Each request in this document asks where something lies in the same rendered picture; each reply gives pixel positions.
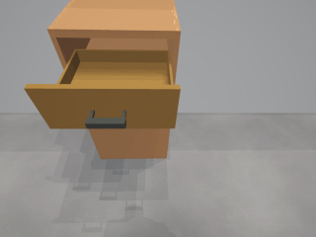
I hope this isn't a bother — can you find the handle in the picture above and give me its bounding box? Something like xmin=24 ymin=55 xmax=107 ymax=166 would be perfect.
xmin=85 ymin=110 xmax=126 ymax=129

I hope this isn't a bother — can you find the drawer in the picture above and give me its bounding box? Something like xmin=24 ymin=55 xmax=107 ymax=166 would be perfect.
xmin=24 ymin=48 xmax=181 ymax=129

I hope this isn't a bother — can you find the cabinet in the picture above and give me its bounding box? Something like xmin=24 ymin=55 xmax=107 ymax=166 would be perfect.
xmin=47 ymin=0 xmax=181 ymax=159

